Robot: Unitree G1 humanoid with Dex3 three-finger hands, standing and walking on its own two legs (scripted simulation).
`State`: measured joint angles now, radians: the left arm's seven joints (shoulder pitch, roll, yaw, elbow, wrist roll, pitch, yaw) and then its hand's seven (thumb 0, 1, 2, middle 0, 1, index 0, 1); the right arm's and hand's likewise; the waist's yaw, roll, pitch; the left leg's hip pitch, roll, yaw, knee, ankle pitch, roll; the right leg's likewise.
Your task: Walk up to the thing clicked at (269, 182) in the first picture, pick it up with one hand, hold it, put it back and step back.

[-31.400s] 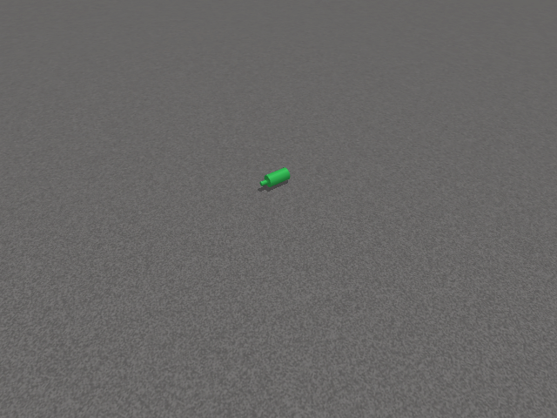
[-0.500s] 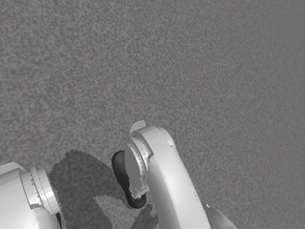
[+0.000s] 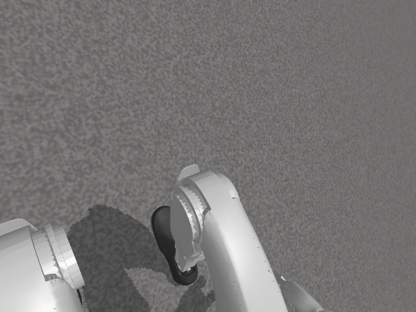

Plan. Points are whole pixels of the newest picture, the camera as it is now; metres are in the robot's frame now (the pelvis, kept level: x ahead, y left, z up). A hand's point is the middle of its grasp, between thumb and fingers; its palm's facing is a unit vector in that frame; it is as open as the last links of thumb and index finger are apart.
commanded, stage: close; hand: left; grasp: from above
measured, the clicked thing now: out of the picture +0.47 +0.37 -0.27
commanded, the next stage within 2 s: settle in 0.42 s
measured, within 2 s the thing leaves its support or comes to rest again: leaves its support in 0.74 s
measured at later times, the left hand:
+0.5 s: hand out of the picture +0.46 +0.35 -0.25, palm faces -0.46 -0.14 -0.88, open 9.6 cm
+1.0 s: hand out of the picture +0.47 +0.37 -0.19, palm faces -0.38 -0.10 -0.92, open 9.5 cm
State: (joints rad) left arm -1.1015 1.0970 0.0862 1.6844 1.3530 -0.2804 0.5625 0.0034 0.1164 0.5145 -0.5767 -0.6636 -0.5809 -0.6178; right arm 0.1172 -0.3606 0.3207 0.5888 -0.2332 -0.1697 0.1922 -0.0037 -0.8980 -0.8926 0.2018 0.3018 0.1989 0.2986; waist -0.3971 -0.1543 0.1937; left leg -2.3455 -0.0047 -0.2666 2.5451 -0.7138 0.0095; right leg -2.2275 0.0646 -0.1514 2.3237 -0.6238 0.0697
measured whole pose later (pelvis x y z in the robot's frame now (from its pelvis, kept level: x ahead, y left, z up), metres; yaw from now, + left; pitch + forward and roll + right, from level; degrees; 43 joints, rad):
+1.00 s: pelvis +0.01 +0.00 +0.01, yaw +1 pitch +31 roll -16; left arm -1.04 1.00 0.10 1.43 1.28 -0.21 0.39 -0.01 0.12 0.30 -0.79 -0.39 -0.79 -0.35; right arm 0.16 -0.36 0.24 0.59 -0.19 -0.12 0.19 0.00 -0.91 -0.90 0.20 0.30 0.20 0.30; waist -0.34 -0.07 0.09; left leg -2.37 -0.01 -0.25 2.51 -0.71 0.00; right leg -2.25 0.04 -0.14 2.31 -0.64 0.05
